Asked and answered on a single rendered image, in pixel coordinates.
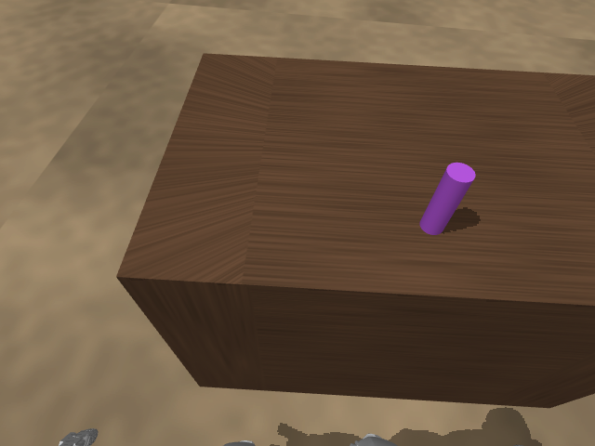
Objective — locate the left robot hand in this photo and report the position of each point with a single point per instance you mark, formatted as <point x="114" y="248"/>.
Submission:
<point x="83" y="438"/>

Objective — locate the can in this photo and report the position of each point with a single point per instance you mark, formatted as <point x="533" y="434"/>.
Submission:
<point x="453" y="186"/>

